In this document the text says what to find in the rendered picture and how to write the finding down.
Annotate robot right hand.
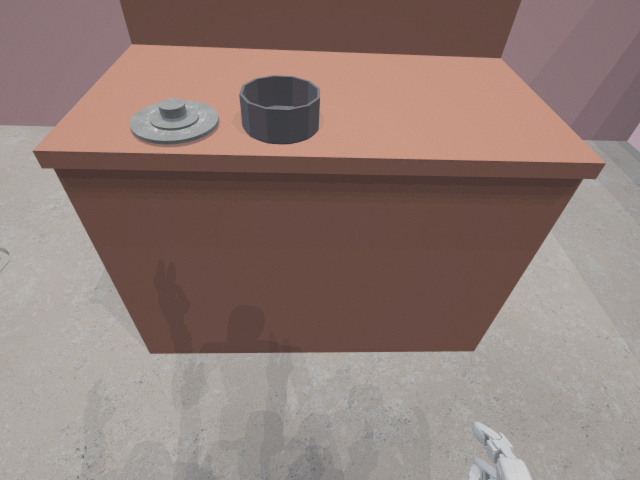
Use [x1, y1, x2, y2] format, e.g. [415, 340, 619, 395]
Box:
[468, 422, 532, 480]

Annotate knob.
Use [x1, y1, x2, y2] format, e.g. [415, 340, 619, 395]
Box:
[158, 98, 187, 119]

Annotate pot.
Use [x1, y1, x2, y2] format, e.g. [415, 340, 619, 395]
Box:
[239, 75, 320, 144]

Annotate lid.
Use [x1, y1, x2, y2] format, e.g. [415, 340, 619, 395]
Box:
[129, 100, 219, 145]

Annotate table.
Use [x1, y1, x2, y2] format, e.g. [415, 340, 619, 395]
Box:
[33, 0, 606, 354]

